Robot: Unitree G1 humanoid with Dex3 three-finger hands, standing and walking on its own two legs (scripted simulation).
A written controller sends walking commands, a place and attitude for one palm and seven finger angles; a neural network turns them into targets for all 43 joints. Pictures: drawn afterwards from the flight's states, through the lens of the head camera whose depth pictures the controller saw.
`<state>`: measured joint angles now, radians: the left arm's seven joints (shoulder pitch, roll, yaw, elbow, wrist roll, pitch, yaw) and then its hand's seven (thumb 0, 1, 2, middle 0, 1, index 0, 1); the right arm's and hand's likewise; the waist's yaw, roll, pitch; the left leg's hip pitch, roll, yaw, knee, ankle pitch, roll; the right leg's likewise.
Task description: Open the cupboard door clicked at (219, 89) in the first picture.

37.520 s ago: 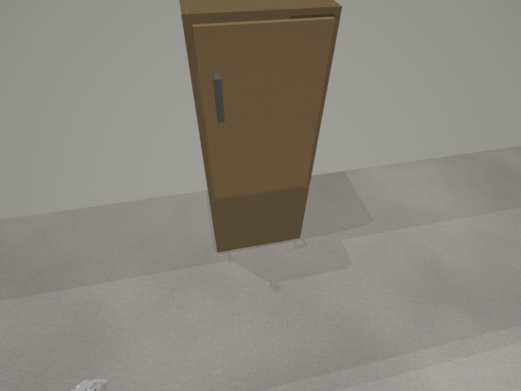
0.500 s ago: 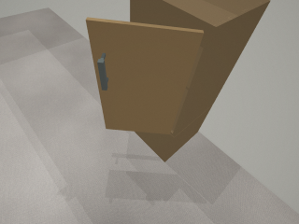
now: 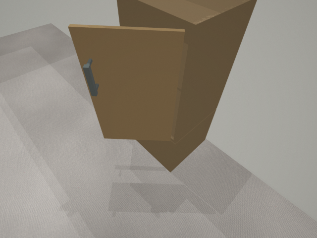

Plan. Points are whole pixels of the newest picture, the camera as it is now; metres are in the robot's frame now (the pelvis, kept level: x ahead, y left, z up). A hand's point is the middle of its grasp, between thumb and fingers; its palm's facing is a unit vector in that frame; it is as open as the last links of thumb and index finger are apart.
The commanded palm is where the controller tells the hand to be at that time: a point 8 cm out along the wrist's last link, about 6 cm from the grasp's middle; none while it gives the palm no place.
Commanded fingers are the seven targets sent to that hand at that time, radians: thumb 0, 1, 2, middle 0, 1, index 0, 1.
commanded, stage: come to a stop and stand still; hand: left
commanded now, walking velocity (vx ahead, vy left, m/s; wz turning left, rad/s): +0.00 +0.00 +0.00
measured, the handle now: (92, 77) +0.62 +0.27 +0.04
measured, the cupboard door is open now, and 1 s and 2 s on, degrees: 44 44 44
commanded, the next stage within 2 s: look again from close up in 0.16 s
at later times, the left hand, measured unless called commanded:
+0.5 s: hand out of the picture +0.00 +0.19 -0.19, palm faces +0.02 -0.99 -0.17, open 7.3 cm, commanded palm none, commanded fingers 0.00 0.90 0.90 -0.20 -0.30 -0.20 -0.30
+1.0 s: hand out of the picture -0.09 +0.23 -0.18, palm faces +0.04 -0.98 -0.18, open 7.3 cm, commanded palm none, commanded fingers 0.00 0.90 0.90 -0.20 -0.30 -0.20 -0.30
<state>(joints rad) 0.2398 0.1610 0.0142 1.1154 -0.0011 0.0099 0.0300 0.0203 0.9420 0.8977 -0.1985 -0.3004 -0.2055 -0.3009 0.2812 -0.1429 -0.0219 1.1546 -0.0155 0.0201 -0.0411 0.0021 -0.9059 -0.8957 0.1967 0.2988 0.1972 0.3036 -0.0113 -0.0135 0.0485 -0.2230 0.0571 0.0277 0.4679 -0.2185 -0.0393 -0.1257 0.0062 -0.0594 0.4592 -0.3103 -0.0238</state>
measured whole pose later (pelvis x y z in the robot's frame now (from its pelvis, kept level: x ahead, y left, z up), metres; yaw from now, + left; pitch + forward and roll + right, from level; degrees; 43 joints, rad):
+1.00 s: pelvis -0.04 +0.05 +0.00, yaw +0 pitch -1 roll -1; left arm 0.43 0.18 0.01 1.06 0.03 0.01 0.02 0.01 0.91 0.90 -0.19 -0.30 -0.20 -0.30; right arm 0.32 -0.16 -0.01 1.06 -0.03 0.03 -0.01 0.00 -0.91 -0.90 0.20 0.30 0.20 0.30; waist 0.01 -0.01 -0.02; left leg -0.31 -0.02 0.04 0.51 -0.27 0.05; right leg -0.22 -0.04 -0.02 0.51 -0.38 0.00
